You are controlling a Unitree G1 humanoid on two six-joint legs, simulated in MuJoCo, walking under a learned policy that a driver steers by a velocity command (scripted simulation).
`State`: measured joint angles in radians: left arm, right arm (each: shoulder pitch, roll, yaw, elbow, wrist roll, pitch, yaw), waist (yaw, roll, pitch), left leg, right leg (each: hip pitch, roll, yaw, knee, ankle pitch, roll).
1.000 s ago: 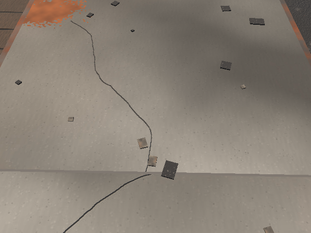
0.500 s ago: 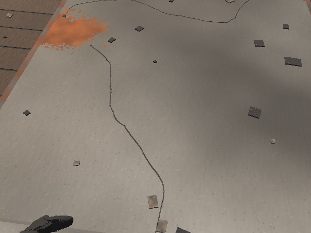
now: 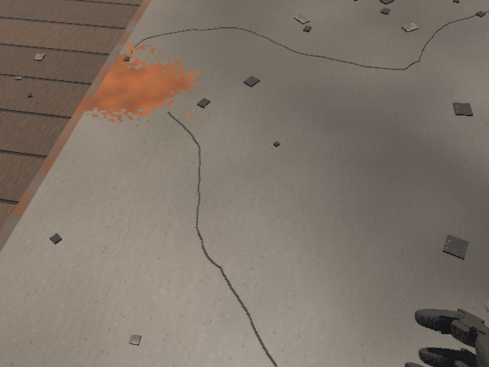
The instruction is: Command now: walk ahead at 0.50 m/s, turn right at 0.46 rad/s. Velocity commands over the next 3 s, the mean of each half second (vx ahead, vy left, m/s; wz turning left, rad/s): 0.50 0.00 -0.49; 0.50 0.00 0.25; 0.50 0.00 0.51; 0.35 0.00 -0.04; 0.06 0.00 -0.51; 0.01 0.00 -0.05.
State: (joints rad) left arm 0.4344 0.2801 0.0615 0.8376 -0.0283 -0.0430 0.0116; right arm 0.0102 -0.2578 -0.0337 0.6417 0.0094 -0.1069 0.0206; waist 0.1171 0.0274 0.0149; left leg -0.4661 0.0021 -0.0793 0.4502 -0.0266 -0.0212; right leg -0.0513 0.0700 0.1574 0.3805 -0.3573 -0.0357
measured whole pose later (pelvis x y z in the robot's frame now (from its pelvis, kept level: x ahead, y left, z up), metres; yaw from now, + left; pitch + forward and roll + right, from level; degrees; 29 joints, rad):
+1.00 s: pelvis +0.51 -0.11 -0.01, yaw -5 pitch +1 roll -2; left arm 0.32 0.27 0.07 0.85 -0.01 -0.06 0.01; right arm 0.11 -0.25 -0.05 0.77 0.02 -0.03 0.06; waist 0.06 0.03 0.03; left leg -0.61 0.07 0.03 0.64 -0.02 0.05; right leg 0.12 0.02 -0.25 0.22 -0.36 0.00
